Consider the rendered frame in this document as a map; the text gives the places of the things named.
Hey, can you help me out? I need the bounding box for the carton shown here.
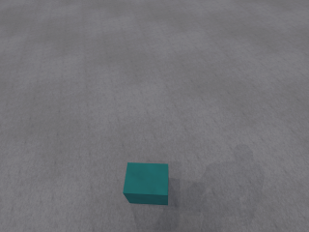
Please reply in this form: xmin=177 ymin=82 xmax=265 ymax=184
xmin=123 ymin=162 xmax=169 ymax=206

